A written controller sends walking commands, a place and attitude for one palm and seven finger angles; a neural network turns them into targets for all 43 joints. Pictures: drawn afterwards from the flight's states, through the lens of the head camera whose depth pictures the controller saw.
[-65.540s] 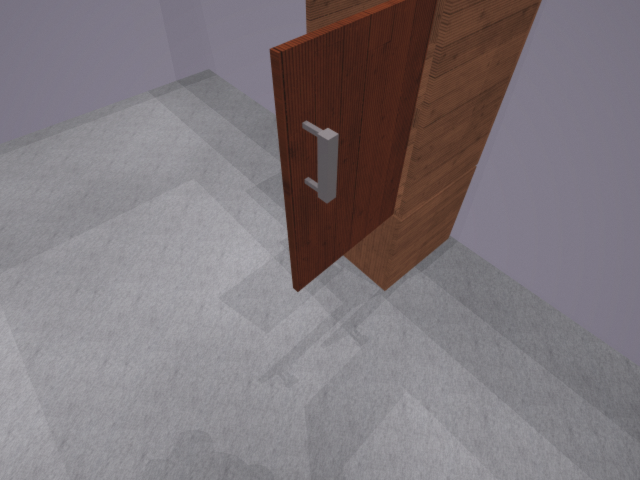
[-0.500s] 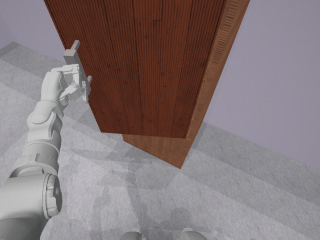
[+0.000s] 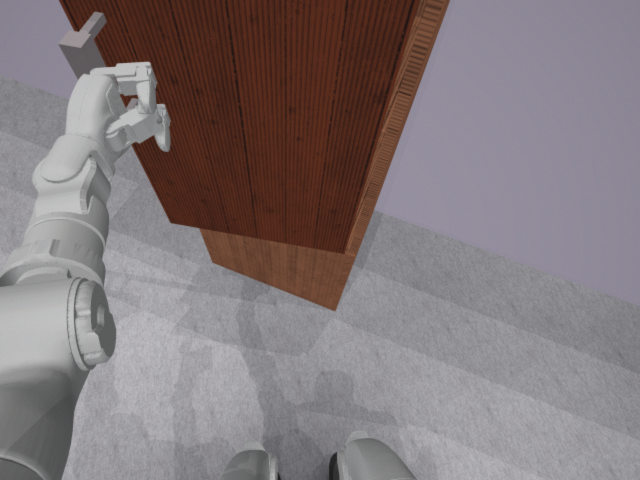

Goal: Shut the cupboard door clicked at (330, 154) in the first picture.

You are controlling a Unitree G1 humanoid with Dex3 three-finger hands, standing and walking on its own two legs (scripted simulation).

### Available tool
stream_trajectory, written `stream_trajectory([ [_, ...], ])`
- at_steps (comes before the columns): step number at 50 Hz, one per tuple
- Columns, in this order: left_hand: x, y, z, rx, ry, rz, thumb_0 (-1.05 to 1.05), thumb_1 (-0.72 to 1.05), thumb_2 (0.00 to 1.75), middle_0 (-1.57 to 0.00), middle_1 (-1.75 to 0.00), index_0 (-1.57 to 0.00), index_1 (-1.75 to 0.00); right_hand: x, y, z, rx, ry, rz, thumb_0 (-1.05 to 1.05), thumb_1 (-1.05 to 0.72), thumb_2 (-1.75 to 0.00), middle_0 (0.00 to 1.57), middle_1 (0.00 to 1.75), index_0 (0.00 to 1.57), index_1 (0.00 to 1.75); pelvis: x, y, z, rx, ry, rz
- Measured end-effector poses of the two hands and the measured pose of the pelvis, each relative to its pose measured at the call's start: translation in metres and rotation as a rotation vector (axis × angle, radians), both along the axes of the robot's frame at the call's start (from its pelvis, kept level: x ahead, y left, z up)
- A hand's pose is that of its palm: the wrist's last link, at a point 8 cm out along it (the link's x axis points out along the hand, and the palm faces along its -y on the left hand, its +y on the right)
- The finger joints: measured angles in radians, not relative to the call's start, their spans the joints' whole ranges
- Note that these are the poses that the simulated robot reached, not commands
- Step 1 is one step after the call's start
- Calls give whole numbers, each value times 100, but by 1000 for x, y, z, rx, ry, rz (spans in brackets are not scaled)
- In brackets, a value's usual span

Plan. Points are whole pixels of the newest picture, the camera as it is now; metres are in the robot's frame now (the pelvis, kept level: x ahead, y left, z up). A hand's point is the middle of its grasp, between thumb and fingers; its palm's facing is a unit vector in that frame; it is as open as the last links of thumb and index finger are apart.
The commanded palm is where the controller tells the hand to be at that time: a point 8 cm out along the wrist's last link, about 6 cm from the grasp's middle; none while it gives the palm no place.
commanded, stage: push the door shut along its arc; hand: left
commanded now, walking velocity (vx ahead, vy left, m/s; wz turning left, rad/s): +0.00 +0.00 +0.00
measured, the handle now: (109, 80) +0.59 +0.22 +0.11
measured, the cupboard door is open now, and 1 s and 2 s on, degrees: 12 0 0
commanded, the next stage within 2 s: pull the fist back off the door in 0.80 s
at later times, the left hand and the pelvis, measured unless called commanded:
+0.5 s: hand (186, 87) +0.56 +0.12 +0.12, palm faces -0.28 -0.96 +0.01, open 3.1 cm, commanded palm +0.56 +0.16 +0.11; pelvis +0.01 -0.01 +0.00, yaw -2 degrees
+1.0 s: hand (206, 61) +0.60 +0.10 +0.13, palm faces -0.13 -0.98 +0.13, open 3.3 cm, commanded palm +0.59 +0.11 +0.11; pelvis +0.00 -0.01 -0.02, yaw -1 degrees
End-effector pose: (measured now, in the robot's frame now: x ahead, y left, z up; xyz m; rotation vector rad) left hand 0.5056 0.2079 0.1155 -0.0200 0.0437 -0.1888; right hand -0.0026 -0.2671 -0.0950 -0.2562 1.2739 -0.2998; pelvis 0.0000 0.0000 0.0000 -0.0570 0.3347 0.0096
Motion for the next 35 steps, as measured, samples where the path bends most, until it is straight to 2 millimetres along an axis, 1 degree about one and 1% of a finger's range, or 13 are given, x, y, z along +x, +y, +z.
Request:
stream_trajectory([
  [6,19,-8,0,13,4,0,2,92,91,-130,-150,-130,-150,-8,3,-2,16,22,-38,1,-91,-90,20,30,20,30,5,-1,-2,2,21,-19],
  [12,28,-14,3,29,4,-41,2,91,90,-130,-150,-130,-150,-16,4,-2,29,62,-67,1,-91,-90,20,30,20,30,10,-4,-1,3,29,-29],
  [17,36,-21,8,8,8,-69,2,90,90,-130,-150,-130,-150,-19,1,0,17,78,-79,1,-90,-90,20,30,20,30,12,-7,0,2,32,-28],
  [26,54,-30,6,22,21,-99,2,90,90,-130,-150,-130,-150,-24,-10,3,-26,94,-85,1,-91,-90,20,30,20,30,9,-9,-5,-2,61,-26],
  [35,64,-34,7,33,22,-131,1,91,94,-130,-150,-130,-150,-37,-10,-1,-36,149,-86,1,-91,-90,20,30,20,30,7,-10,-11,-8,92,-17],
])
